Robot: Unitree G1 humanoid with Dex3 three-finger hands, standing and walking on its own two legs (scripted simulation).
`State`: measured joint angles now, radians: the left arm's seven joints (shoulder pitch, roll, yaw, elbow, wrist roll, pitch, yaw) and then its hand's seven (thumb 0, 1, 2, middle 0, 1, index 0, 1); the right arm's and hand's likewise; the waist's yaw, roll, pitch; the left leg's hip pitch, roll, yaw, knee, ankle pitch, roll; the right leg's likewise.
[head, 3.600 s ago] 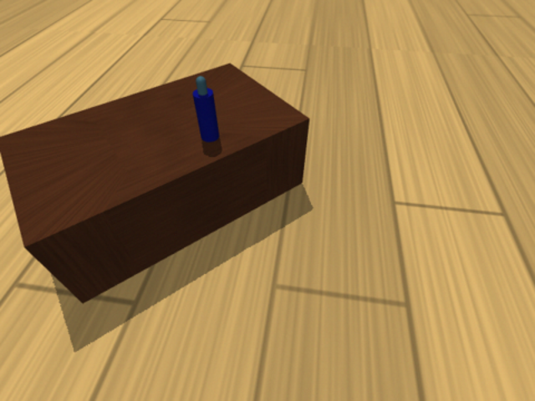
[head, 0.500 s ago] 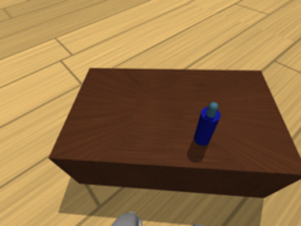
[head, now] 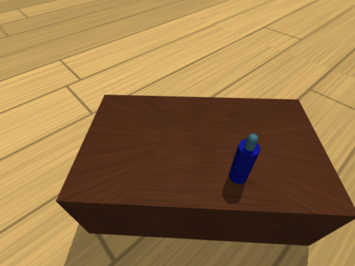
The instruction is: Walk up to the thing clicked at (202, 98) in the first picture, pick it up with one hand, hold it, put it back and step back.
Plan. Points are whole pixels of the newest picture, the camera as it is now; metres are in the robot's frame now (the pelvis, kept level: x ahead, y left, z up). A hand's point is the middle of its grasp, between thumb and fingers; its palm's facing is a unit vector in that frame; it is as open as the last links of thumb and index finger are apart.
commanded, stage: walk up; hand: right
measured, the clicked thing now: (244, 158) +0.54 -0.22 -0.20
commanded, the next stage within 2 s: stand in 1.22 s
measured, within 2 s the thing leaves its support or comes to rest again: neither
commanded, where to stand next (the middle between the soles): +0.08 +0.01 m, yaw -2 degrees
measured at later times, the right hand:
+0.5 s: hand out of the picture +0.12 -0.27 -0.13, palm faces +0.02 +0.94 -0.34, open 7.4 cm
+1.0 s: hand out of the picture +0.10 -0.26 -0.14, palm faces +0.05 +0.94 -0.33, open 7.4 cm
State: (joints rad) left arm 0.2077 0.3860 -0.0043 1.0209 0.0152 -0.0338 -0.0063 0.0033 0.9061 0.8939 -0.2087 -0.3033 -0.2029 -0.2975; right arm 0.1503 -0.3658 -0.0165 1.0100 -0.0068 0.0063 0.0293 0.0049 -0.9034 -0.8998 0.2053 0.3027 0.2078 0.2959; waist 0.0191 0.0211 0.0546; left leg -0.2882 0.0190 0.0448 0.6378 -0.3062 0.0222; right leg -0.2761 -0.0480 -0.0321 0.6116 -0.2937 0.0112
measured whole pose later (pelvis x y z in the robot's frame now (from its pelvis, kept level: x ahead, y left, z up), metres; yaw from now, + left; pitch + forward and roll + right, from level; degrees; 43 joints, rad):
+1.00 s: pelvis +0.03 -0.01 +0.02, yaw -2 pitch -3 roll +0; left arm 0.08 0.35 0.00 1.15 0.02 -0.02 0.00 0.00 0.91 0.89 -0.21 -0.30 -0.20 -0.30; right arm 0.08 -0.35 -0.03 1.16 -0.01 0.00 0.02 0.00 -0.90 -0.90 0.20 0.30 0.21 0.30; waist 0.00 0.00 0.05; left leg -0.08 0.01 0.09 0.32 -0.20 0.01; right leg -0.11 -0.04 0.00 0.35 -0.19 0.03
